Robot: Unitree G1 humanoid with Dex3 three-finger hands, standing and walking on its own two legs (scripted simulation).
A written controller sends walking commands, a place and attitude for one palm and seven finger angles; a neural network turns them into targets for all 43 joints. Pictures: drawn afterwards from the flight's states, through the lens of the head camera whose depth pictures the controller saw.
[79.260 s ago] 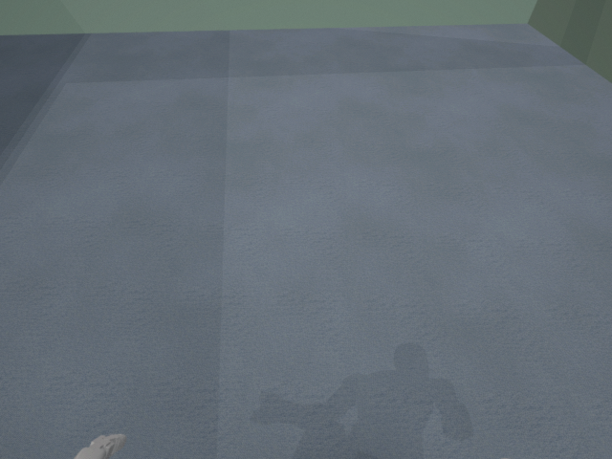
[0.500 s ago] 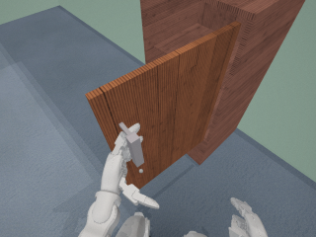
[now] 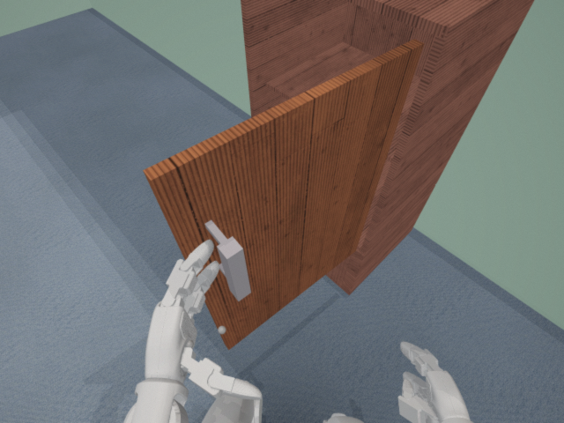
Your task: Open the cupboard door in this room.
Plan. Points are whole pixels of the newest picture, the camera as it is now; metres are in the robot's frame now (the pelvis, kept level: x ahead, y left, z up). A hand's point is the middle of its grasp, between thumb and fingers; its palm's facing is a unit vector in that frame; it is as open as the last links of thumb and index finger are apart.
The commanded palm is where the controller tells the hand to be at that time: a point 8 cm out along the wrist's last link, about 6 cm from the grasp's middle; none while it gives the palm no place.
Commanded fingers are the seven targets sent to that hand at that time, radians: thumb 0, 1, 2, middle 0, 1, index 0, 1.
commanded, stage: slide the hand sideways off the handle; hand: left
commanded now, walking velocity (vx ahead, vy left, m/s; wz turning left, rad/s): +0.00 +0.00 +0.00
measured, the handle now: (227, 261) +0.32 +0.10 +0.05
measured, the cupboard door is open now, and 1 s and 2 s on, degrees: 85 84 84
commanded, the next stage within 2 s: draw the hand back to the body in 0.46 s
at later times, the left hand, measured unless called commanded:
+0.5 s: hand (178, 355) +0.20 +0.14 +0.05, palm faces +0.03 -1.00 -0.01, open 16.3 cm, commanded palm +0.17 +0.19 +0.05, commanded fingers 0.00 -0.50 0.30 -0.15 -0.30 -0.15 -0.30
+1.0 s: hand (120, 353) +0.18 +0.18 +0.12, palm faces +0.02 -1.00 -0.04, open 16.3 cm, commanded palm +0.15 +0.24 +0.13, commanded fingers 0.00 -0.40 0.34 -0.15 -0.30 -0.15 -0.30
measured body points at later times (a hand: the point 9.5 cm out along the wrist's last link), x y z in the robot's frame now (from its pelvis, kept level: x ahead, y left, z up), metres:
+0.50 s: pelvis +0.01 -0.01 -0.01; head +0.07 -0.02 +0.44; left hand +0.19 +0.19 +0.05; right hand +0.20 -0.24 -0.09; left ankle +0.07 +0.09 -0.65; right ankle -0.03 -0.09 -0.65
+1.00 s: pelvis +0.01 +0.01 +0.02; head +0.02 +0.01 +0.47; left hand +0.18 +0.23 +0.12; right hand +0.20 -0.22 -0.04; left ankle +0.07 +0.09 -0.65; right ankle -0.03 -0.09 -0.65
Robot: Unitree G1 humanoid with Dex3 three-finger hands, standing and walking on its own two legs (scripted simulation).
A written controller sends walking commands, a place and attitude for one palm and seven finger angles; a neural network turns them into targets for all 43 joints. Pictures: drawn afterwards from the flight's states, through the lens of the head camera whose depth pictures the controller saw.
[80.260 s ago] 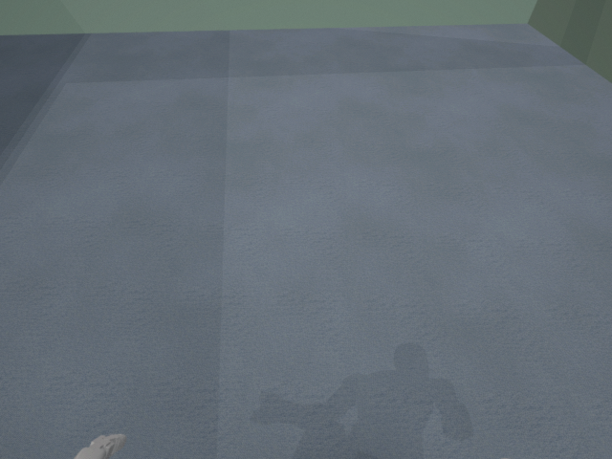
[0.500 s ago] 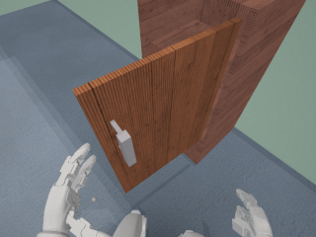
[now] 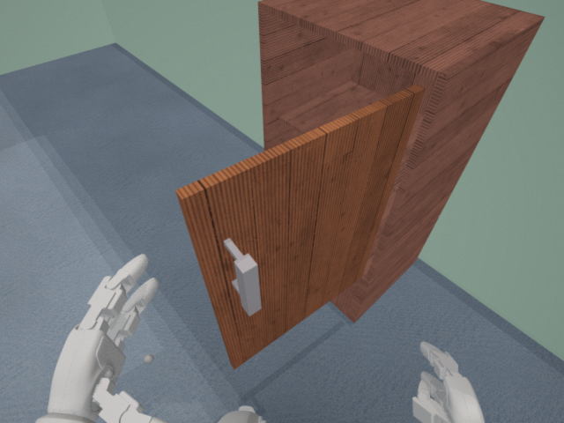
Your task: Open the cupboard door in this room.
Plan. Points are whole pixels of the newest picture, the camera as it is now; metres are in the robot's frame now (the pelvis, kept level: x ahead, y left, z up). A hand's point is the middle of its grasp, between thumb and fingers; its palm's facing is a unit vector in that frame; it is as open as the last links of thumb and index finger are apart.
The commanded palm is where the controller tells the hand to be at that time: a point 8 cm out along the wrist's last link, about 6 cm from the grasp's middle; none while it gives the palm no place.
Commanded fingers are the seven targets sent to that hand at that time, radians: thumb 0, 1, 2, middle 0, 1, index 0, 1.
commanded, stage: draw the hand back to the body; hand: left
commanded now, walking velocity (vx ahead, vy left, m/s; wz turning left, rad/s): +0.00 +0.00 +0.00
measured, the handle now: (241, 277) +0.32 +0.09 +0.03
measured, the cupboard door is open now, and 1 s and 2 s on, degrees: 84 84 84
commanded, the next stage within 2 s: step back with the hand held close in 1.14 s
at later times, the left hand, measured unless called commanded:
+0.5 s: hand (63, 289) +0.22 +0.24 +0.17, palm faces +0.32 -0.87 -0.37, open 12.2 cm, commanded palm +0.17 +0.29 +0.19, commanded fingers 0.00 0.48 0.72 -0.19 -0.30 -0.19 -0.30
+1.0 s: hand (48, 253) +0.23 +0.25 +0.21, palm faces +0.40 -0.83 -0.39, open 7.6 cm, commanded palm +0.18 +0.29 +0.24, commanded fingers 0.00 0.90 0.90 -0.20 -0.30 -0.20 -0.30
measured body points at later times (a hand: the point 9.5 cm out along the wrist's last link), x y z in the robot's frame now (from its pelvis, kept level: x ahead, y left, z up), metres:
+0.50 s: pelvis +0.03 +0.01 +0.05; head +0.02 +0.00 +0.50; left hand +0.19 +0.29 +0.19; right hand +0.21 -0.20 -0.02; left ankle +0.06 +0.09 -0.67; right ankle -0.04 -0.10 -0.67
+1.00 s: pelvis +0.04 -0.01 +0.07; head +0.03 -0.03 +0.51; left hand +0.21 +0.29 +0.23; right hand +0.22 -0.24 -0.02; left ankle +0.06 +0.09 -0.67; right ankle -0.04 -0.10 -0.67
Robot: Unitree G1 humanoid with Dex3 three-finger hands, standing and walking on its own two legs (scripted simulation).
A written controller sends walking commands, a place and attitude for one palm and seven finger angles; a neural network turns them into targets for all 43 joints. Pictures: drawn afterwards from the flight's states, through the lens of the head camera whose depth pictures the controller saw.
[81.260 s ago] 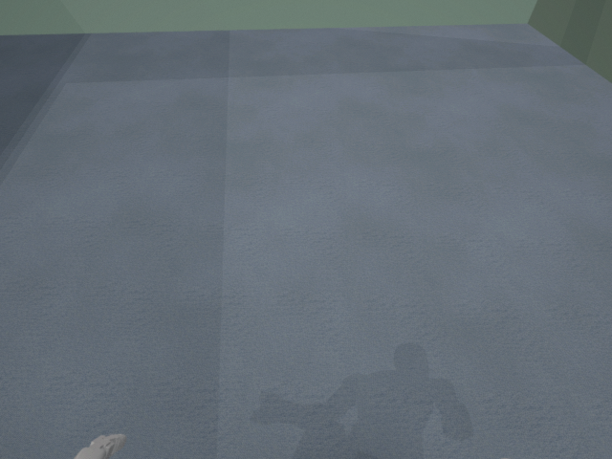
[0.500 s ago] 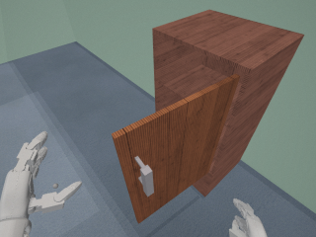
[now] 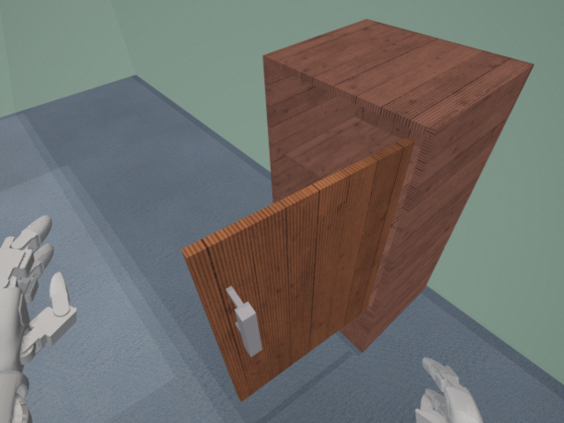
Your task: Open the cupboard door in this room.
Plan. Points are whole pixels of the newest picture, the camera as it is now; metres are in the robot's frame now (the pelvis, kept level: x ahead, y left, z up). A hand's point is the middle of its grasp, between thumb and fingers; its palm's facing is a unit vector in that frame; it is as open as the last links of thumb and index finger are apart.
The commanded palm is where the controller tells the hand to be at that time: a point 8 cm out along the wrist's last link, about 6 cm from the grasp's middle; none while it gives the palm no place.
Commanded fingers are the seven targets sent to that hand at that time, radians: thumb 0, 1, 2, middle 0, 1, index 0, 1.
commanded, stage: draw the hand back to the body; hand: left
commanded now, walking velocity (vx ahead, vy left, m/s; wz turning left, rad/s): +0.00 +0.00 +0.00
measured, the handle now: (242, 321) +0.28 +0.10 -0.03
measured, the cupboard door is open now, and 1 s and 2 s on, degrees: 84 84 84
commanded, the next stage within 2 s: step back with the hand held close in 0.14 s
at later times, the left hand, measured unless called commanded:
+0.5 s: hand (76, 316) +0.18 +0.24 +0.15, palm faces +0.37 -0.80 -0.47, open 7.4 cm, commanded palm +0.12 +0.28 +0.18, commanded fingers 0.00 0.90 0.90 -0.20 -0.30 -0.20 -0.30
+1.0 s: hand out of the picture +0.08 +0.30 +0.16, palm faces +0.43 -0.75 -0.51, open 7.4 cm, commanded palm +0.01 +0.34 +0.18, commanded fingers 0.00 0.90 0.90 -0.20 -0.30 -0.20 -0.30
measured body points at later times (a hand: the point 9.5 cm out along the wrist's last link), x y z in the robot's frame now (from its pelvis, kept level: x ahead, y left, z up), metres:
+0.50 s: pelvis -0.02 -0.02 +0.00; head -0.01 -0.03 +0.45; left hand +0.16 +0.28 +0.18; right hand +0.17 -0.26 -0.08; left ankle +0.02 +0.09 -0.74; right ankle -0.07 -0.09 -0.74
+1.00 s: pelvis -0.11 +0.03 -0.01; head -0.09 +0.04 +0.44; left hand +0.05 +0.34 +0.19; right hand +0.07 -0.20 -0.09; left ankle +0.02 +0.10 -0.74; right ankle -0.11 -0.09 -0.74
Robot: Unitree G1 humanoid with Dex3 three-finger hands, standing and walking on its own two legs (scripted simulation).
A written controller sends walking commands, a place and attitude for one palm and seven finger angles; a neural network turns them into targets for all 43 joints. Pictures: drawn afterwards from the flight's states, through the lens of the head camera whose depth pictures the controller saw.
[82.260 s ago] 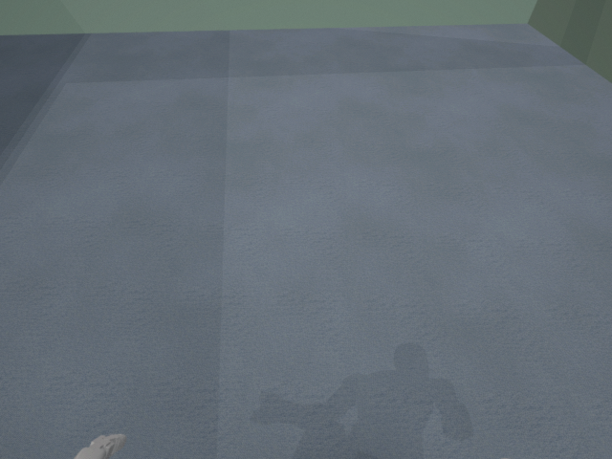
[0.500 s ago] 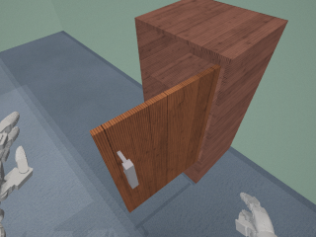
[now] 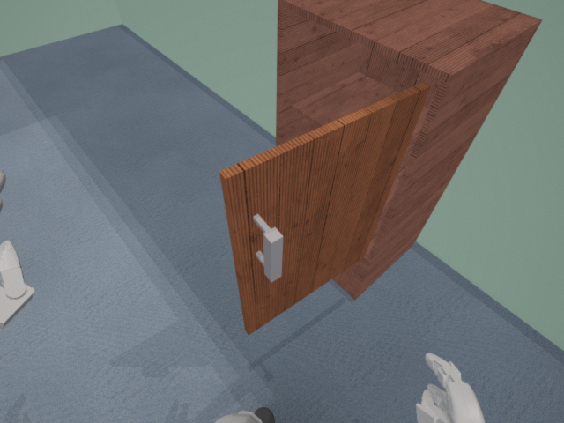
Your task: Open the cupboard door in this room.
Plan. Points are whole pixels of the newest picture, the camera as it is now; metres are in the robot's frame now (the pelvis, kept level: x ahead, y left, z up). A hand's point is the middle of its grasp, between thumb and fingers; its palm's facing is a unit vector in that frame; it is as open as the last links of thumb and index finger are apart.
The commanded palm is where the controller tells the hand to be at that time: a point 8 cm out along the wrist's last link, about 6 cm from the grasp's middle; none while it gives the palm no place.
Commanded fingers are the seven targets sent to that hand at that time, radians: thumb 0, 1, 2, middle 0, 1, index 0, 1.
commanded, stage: step back with the hand held close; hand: left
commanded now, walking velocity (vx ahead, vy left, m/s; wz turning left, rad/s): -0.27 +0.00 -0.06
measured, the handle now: (266, 248) +0.40 +0.05 -0.02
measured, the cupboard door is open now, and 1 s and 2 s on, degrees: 84 84 84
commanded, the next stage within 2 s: stop stepping back and stand still in 0.30 s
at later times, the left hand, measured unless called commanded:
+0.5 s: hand out of the picture +0.11 +0.30 +0.19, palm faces +0.38 -0.85 -0.37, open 7.4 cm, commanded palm +0.05 +0.34 +0.19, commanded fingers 0.00 0.90 0.90 -0.20 -0.30 -0.20 -0.30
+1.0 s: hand out of the picture -0.04 +0.31 +0.18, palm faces +0.31 -0.80 -0.51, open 7.4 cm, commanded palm -0.09 +0.37 +0.19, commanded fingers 0.00 0.90 0.90 -0.20 -0.30 -0.20 -0.30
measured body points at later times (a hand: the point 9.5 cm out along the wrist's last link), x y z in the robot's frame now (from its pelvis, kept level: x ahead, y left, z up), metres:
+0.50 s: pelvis -0.10 +0.04 +0.01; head -0.08 +0.10 +0.45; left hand +0.08 +0.34 +0.21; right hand +0.08 -0.18 -0.05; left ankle +0.07 +0.08 -0.73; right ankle -0.26 -0.08 -0.66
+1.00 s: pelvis -0.25 +0.08 -0.01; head -0.26 +0.09 +0.44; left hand -0.06 +0.35 +0.20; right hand -0.12 -0.17 -0.08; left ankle -0.09 +0.13 -0.70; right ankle -0.21 +0.02 -0.73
